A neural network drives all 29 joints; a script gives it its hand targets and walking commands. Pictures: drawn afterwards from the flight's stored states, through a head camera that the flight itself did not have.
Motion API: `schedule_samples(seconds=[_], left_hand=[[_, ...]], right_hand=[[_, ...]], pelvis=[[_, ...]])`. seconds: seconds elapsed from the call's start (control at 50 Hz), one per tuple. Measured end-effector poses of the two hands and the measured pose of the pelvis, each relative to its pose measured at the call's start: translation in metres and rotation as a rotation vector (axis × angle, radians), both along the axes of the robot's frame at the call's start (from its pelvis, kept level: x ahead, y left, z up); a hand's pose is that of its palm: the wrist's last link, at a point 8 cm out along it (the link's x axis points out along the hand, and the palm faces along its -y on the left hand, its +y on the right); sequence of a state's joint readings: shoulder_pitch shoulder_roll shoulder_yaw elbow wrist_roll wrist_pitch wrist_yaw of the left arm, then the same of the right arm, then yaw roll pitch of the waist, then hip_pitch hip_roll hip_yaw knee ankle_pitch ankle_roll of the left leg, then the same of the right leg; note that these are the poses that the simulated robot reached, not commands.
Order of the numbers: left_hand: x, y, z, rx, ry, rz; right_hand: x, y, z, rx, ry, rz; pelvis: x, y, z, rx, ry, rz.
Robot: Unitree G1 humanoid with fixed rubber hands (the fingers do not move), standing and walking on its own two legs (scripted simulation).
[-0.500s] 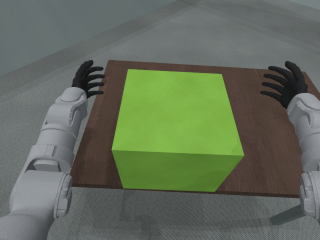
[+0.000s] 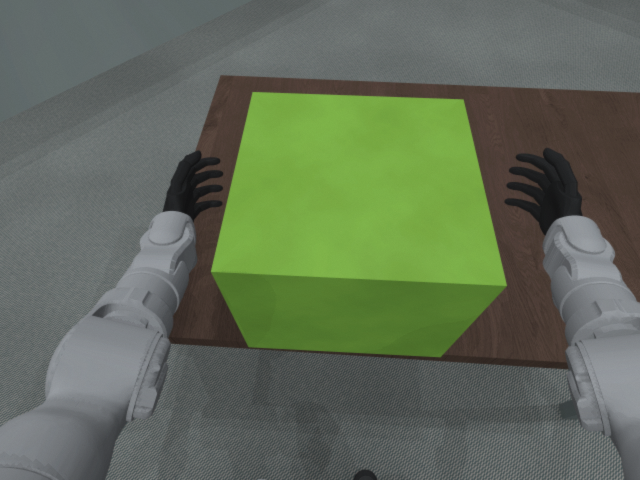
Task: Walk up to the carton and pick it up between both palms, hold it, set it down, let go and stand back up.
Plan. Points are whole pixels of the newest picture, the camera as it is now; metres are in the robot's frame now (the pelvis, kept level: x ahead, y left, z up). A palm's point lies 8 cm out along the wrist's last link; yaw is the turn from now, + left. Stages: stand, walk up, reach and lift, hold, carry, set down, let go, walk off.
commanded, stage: reach and lift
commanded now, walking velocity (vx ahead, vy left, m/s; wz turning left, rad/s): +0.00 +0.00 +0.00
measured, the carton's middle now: (350, 229) +0.45 +0.01 +0.00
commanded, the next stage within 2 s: none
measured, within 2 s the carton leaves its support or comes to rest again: neither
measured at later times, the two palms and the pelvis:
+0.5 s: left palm (195, 220) +0.41 +0.22 +0.04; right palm (540, 225) +0.44 -0.24 +0.05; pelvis -0.02 -0.01 -0.02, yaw +2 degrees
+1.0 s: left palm (212, 224) +0.42 +0.19 +0.03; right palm (506, 222) +0.45 -0.20 +0.05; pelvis -0.01 +0.00 -0.02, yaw +2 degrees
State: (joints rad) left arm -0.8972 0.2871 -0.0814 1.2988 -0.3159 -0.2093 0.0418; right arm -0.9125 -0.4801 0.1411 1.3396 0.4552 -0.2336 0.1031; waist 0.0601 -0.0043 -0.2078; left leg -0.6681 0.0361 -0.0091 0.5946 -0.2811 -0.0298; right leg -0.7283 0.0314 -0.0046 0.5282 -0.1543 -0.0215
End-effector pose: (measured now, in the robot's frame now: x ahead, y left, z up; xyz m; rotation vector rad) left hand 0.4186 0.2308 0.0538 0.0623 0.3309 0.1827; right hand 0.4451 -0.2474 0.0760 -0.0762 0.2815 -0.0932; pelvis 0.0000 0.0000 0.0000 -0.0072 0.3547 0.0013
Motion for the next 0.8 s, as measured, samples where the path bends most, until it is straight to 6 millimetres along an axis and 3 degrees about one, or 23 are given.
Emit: schedule_samples(seconds=[0.2,0.44,0.66,0.8], left_hand=[[-0.010,0.002,-0.025,0.011,-0.010,0.024],[-0.005,-0.010,-0.013,0.008,-0.058,0.009],[-0.004,-0.033,-0.021,-0.022,-0.057,-0.022],[-0.004,-0.034,-0.023,-0.023,-0.057,-0.005]], right_hand=[[-0.001,-0.006,-0.019,-0.013,0.004,-0.005],[0.000,0.008,-0.025,0.011,-0.022,0.012],[-0.004,0.020,-0.026,0.021,-0.014,0.006],[0.000,0.037,-0.030,0.031,-0.004,0.024]], pelvis=[[-0.007,-0.008,-0.012,0.002,0.064,0.020],[-0.014,-0.010,-0.018,0.008,0.093,0.022],[-0.019,-0.009,-0.018,0.012,0.089,0.019],[-0.018,-0.008,-0.018,0.012,0.092,0.021]])
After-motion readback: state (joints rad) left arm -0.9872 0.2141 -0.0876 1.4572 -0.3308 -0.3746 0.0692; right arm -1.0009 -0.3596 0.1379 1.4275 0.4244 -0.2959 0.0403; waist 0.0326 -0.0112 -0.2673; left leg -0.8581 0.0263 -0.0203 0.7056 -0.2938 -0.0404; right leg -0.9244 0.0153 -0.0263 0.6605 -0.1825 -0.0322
